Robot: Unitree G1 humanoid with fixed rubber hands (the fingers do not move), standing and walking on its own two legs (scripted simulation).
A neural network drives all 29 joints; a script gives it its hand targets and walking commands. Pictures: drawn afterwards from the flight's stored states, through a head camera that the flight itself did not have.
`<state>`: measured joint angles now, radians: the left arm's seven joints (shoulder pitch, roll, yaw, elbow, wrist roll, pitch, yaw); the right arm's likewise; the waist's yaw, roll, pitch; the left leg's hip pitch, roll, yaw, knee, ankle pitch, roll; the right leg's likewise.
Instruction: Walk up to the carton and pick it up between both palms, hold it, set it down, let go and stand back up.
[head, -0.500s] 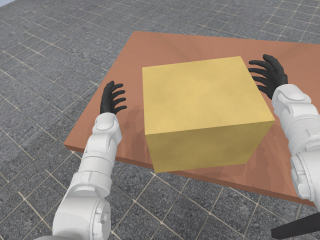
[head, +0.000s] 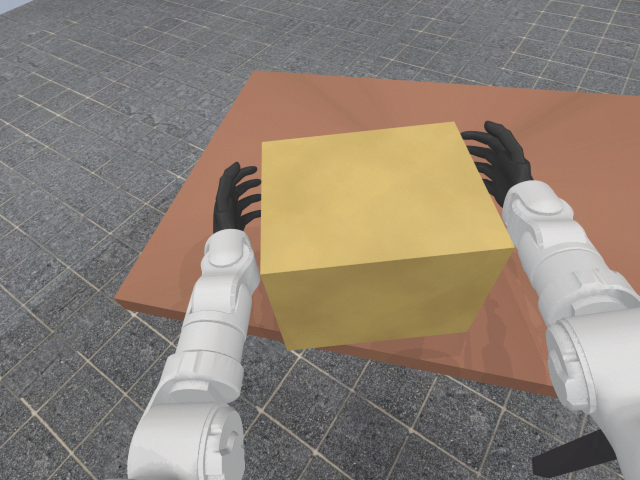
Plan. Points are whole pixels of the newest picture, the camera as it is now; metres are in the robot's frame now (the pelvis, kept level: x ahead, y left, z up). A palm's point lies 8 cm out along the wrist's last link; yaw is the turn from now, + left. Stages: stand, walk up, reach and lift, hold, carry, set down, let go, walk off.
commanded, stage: reach and lift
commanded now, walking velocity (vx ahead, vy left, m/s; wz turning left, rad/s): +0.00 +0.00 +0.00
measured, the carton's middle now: (367, 240) +0.42 +0.06 +0.04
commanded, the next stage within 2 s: none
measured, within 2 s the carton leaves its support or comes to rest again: leaves its support in 1.68 s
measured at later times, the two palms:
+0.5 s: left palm (228, 224) +0.37 +0.23 +0.09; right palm (506, 184) +0.48 -0.10 +0.11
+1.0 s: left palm (225, 230) +0.36 +0.23 +0.09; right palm (504, 189) +0.47 -0.10 +0.11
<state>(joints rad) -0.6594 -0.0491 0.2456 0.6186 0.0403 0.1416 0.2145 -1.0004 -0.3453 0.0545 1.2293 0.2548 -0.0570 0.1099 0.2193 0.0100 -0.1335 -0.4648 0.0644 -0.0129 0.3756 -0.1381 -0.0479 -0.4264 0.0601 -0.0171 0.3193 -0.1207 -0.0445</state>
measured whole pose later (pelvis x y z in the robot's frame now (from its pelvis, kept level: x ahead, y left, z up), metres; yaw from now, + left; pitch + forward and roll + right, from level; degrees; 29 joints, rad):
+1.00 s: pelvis +0.02 +0.00 +0.01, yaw +2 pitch +9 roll +0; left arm -0.60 -0.14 0.43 0.58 0.25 0.10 0.11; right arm -0.91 -0.24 -0.24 1.25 -0.06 -0.16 0.13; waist 0.18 -0.02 -0.11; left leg -0.33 0.06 0.04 0.31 -0.13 -0.03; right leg -0.28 0.04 -0.04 0.27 -0.14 -0.04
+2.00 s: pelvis -0.01 +0.00 +0.01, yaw +5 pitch +4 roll +0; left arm -0.68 0.00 0.32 0.62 0.11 0.26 0.11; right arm -0.85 -0.16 -0.24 1.06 -0.02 0.01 0.03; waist 0.08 -0.04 -0.11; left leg -0.27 0.04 0.00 0.27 -0.07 -0.02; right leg -0.23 0.02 -0.09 0.27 -0.12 -0.04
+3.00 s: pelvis -0.01 +0.02 +0.01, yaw +4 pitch -4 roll -1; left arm -0.71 0.09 0.30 0.38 0.16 0.61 0.02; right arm -0.81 -0.15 -0.07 0.78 0.18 0.28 -0.11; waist -0.05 -0.04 -0.08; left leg -0.12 0.01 0.02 0.31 -0.12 0.01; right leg -0.07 0.00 -0.06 0.27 -0.14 0.00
